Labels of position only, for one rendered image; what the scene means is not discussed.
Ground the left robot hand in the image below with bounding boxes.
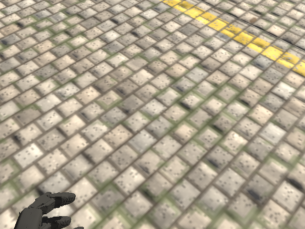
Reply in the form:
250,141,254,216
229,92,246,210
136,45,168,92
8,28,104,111
13,192,84,229

